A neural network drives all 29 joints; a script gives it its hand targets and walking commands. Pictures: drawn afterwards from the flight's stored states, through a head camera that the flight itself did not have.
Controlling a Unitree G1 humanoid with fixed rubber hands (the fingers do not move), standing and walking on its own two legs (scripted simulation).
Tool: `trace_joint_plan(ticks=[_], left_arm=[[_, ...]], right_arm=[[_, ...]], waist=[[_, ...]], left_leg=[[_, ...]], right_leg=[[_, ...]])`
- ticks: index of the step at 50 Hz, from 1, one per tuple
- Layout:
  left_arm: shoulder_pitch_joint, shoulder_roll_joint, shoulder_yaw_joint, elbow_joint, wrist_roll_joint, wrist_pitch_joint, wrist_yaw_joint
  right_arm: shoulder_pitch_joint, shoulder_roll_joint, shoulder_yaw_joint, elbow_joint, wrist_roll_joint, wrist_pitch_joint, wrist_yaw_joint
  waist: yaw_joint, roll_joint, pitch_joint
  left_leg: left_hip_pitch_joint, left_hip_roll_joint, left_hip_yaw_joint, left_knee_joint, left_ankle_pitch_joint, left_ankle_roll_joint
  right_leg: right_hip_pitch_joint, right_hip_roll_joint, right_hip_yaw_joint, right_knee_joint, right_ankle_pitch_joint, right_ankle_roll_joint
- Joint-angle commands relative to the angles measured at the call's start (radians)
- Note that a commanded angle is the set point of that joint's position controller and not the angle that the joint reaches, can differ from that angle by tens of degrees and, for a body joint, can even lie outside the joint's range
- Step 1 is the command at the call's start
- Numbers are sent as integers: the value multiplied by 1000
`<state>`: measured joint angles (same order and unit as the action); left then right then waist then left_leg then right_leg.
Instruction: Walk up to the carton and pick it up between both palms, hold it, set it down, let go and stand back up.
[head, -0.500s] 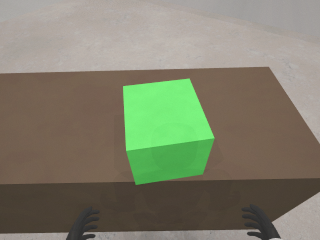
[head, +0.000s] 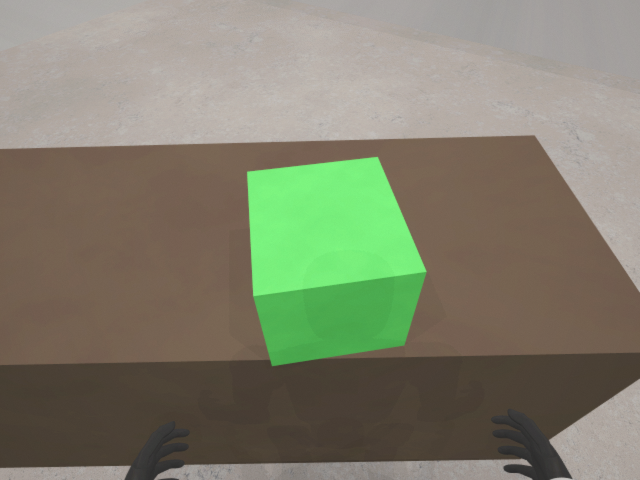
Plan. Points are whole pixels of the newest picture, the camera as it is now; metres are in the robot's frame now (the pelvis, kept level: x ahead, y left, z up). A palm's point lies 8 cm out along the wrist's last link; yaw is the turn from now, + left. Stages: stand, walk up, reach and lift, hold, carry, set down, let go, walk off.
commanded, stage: stand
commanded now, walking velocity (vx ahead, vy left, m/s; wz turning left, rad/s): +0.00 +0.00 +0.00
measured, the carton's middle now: (326, 259) +0.43 +0.01 +0.00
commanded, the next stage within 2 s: none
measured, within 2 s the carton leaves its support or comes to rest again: neither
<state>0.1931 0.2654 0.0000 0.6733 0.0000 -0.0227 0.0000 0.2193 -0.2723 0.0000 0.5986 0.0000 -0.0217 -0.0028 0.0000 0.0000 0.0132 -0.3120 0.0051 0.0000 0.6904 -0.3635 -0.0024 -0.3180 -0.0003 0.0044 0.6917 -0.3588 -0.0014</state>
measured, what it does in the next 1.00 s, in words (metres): stands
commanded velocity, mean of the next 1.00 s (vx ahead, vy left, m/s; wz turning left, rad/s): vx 0.00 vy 0.00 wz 0.00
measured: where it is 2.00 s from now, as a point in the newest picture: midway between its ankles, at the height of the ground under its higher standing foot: outside the picture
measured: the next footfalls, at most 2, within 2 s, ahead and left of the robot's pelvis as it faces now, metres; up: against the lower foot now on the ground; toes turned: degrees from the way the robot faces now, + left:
none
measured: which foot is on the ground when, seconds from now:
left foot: down 0.00-1.00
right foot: down 0.00-1.00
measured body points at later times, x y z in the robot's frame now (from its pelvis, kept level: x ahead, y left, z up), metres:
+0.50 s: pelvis -0.01 +0.01 +0.00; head -0.02 +0.01 +0.45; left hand +0.13 +0.27 -0.10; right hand +0.15 -0.25 -0.08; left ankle +0.00 +0.12 -0.72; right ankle +0.01 -0.12 -0.72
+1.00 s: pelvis -0.02 +0.01 +0.00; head -0.03 +0.02 +0.45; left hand +0.11 +0.28 -0.10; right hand +0.14 -0.25 -0.07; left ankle +0.00 +0.12 -0.72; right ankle +0.01 -0.12 -0.72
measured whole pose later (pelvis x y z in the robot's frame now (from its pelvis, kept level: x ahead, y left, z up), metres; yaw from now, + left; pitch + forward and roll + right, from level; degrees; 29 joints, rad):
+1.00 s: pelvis -0.02 +0.01 +0.00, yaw +0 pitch -2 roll -1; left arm 0.19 0.29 0.00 0.77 0.00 -0.02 0.00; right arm 0.23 -0.30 0.00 0.60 0.00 -0.04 0.00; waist 0.00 0.00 0.01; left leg -0.31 0.01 0.00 0.68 -0.32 0.01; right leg -0.30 0.00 0.00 0.63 -0.29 0.02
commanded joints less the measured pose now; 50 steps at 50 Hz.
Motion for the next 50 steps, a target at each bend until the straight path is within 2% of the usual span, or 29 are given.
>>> trace_joint_plan(ticks=[1,3,4,5,7,10,11,13,19,20,21,22,25,27,29,30,31,35,36,38,39,40,41,42,45,46,47,48,50], left_arm=[[-78,220,79,-99,14,-25,-2],[-80,231,85,-83,17,-27,0],[-77,246,85,-88,17,-29,0],[-70,225,79,-80,14,-31,-2],[-74,227,78,-76,14,-29,-2],[-71,234,79,-71,14,-31,3],[-57,217,75,-71,12,-32,-3],[-76,227,76,-67,12,-27,0],[-91,243,83,-58,14,-28,-2],[-78,231,79,-62,9,-26,-2],[-79,223,71,-54,8,-25,1],[-67,223,77,-54,5,-26,-2],[-61,245,83,-40,11,-26,-2],[-72,239,81,-39,8,-24,-6],[-89,225,76,-40,13,-25,-5],[-75,235,79,-39,9,-31,-8],[-91,235,79,-29,13,-28,-5],[-73,238,82,-18,10,-26,-9],[-61,248,85,-13,13,-26,-9],[-67,242,80,-11,11,-28,-9],[-90,235,76,-9,12,-27,-9],[-73,223,74,-18,9,-32,-9],[-76,217,72,-4,11,-32,-9],[-99,251,82,-4,12,-30,-9],[-76,239,78,6,8,-24,-10],[-68,230,71,7,11,-24,-8],[-73,257,79,12,8,-25,-7],[-71,247,78,6,8,-29,-7],[-75,250,73,23,11,-30,-7]], right_arm=[[-59,-202,-68,-88,-9,-31,-1],[-46,-215,-70,-80,-14,-28,-5],[-21,-216,-70,-72,-5,-27,-5],[-35,-218,-69,-74,-10,-25,-7],[-29,-223,-73,-70,-6,-29,-7],[-34,-216,-71,-71,-6,-28,0],[-55,-222,-69,-77,-9,-28,0],[-39,-229,-76,-72,-13,-34,-1],[-54,-235,-74,-68,-6,-31,1],[-61,-235,-71,-76,-8,-37,2],[-77,-221,-68,-78,-12,-37,1],[-77,-224,-63,-73,-12,-40,1],[-82,-227,-68,-74,-9,-34,2],[-46,-241,-69,-57,-9,-38,1],[-54,-239,-68,-49,-10,-40,5],[-65,-248,-72,-60,-15,-41,1],[-71,-231,-70,-62,-10,-43,3],[-54,-237,-70,-51,-16,-41,1],[-76,-251,-73,-60,-16,-40,-1],[-77,-249,-72,-57,-7,-38,0],[-59,-251,-76,-49,-6,-43,-1],[-71,-243,-72,-54,-9,-43,2],[-84,-244,-73,-56,-10,-45,1],[-59,-257,-78,-53,-11,-47,2],[-64,-248,-72,-44,-13,-43,-4],[-69,-261,-77,-50,-7,-43,-4],[-44,-239,-72,-45,-3,-45,1],[-44,-253,-71,-39,-9,-43,0],[-58,-250,-72,-39,-9,-48,1]], waist=[[3,-18,-52],[-4,18,-59],[-18,-11,-50],[-1,-8,-81],[-4,-33,-46],[-9,-23,-49],[8,-17,-61],[-8,-30,-58],[-1,4,-37],[6,7,-40],[9,-15,-38],[22,17,-34],[20,24,1],[-3,23,-4],[9,13,-14],[12,29,-19],[5,9,-10],[12,46,11],[16,43,16],[18,30,8],[6,14,3],[21,20,-3],[17,37,-18],[0,14,-13],[8,46,10],[12,33,1],[-7,25,-7],[16,37,-2],[5,17,0]], left_leg=[[49,94,-84,-160,217,44],[73,88,-79,-144,223,40],[77,89,-72,-136,237,36],[83,90,-72,-132,247,38],[79,96,-85,-151,241,41],[72,94,-80,-152,215,42],[59,97,-87,-152,223,43],[76,90,-78,-151,201,40],[42,102,-95,-183,181,41],[40,107,-105,-198,164,47],[47,106,-107,-208,160,44],[28,112,-111,-215,151,49],[1,118,-123,-238,123,46],[17,115,-111,-234,83,44],[28,116,-121,-242,93,41],[28,123,-127,-246,127,45],[27,121,-127,-235,125,46],[12,125,-139,-265,83,47],[-9,138,-154,-280,65,50],[1,123,-135,-266,75,43],[10,122,-133,-262,91,42],[14,122,-136,-255,118,45],[24,122,-132,-256,115,45],[26,118,-123,-253,94,43],[29,126,-136,-271,102,48],[26,126,-127,-262,98,44],[39,127,-133,-266,88,47],[13,122,-131,-275,97,46],[28,121,-132,-269,114,47]], right_leg=[[71,-101,108,-144,240,-44],[57,-104,125,-156,255,-49],[49,-104,130,-154,280,-50],[68,-105,121,-150,287,-51],[53,-102,112,-143,274,-48],[54,-101,120,-162,245,-50],[72,-95,108,-160,259,-45],[56,-104,123,-173,252,-49],[61,-94,114,-175,213,-52],[63,-80,104,-174,183,-40],[67,-87,105,-172,178,-42],[74,-88,118,-178,160,-42],[71,-83,104,-173,174,-38],[59,-85,116,-190,160,-39],[59,-84,114,-193,124,-43],[67,-79,104,-177,151,-39],[60,-75,104,-188,167,-39],[53,-76,103,-181,122,-35],[65,-66,84,-172,131,-26],[69,-81,109,-188,147,-36],[67,-83,109,-192,149,-40],[75,-86,114,-192,149,-43],[84,-84,105,-195,169,-36],[68,-88,120,-198,162,-40],[50,-85,112,-201,125,-35],[66,-79,109,-203,146,-35],[62,-89,115,-209,152,-33],[83,-81,111,-199,147,-34],[77,-90,114,-210,156,-36]])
